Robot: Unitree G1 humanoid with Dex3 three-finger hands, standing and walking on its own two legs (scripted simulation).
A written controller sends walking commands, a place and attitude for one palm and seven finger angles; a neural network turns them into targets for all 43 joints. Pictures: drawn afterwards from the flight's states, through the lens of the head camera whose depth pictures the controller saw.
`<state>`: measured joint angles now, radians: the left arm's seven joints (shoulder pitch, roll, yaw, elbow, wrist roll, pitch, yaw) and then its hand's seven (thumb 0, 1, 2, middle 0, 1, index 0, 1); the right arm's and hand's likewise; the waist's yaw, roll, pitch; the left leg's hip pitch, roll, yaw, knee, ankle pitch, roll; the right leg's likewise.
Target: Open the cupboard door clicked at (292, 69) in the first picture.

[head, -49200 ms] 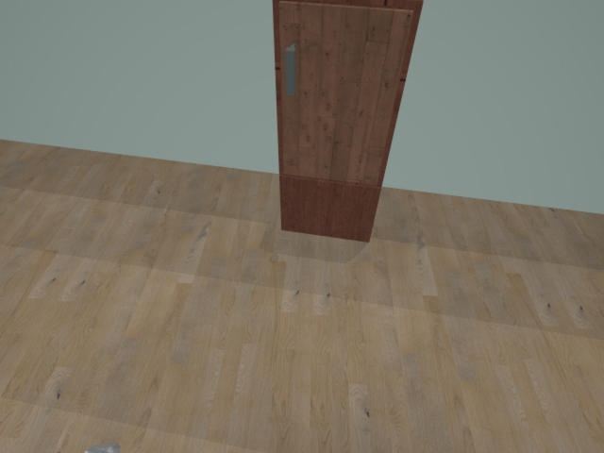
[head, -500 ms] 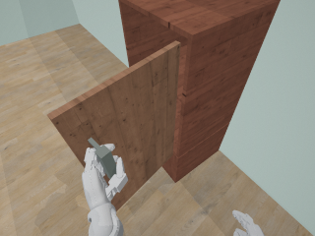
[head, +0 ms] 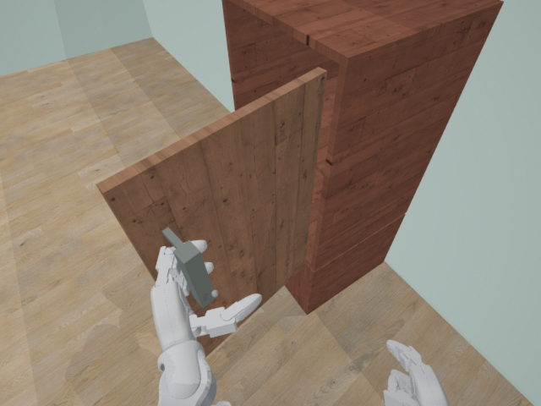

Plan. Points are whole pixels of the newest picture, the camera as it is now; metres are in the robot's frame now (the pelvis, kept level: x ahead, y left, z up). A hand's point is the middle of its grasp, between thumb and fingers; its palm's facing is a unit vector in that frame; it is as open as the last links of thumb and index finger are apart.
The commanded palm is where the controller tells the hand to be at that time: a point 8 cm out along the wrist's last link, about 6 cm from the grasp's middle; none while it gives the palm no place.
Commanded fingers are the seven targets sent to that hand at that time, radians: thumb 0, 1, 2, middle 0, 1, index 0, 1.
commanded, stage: open thumb and fingers to let go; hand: left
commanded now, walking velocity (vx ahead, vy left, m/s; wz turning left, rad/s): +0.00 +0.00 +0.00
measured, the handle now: (188, 267) +0.30 +0.14 +0.06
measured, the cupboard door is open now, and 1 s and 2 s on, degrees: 100 100 100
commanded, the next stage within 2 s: slide the hand sideways off the handle in 0.36 s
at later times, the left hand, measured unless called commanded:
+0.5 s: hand (214, 298) +0.26 +0.09 +0.06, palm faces +0.31 -0.95 -0.01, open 15.0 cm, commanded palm +0.22 +0.14 +0.06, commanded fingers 0.00 -0.50 0.30 -0.15 -0.30 -0.15 -0.30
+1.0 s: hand (190, 337) +0.20 +0.11 +0.06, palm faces -0.05 -1.00 +0.04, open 16.4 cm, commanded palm +0.18 +0.17 +0.06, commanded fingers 0.00 -0.50 0.30 -0.15 -0.30 -0.15 -0.30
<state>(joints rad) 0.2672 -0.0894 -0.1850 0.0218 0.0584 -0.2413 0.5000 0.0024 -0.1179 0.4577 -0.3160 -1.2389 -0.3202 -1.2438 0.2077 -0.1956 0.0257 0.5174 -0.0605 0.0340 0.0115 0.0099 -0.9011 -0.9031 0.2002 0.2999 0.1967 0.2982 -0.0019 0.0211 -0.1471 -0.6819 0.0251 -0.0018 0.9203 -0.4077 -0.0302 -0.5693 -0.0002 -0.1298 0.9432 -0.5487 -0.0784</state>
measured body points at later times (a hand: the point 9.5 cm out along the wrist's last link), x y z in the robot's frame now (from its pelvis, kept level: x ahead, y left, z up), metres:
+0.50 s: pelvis -0.01 +0.02 +0.00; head +0.01 +0.01 +0.45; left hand +0.24 +0.14 +0.06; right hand +0.17 -0.20 -0.10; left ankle +0.03 +0.14 -0.69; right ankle -0.04 -0.06 -0.69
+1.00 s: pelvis -0.01 +0.04 -0.01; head +0.02 +0.03 +0.44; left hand +0.20 +0.17 +0.06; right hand +0.15 -0.19 -0.09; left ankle +0.03 +0.14 -0.69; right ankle -0.04 -0.06 -0.69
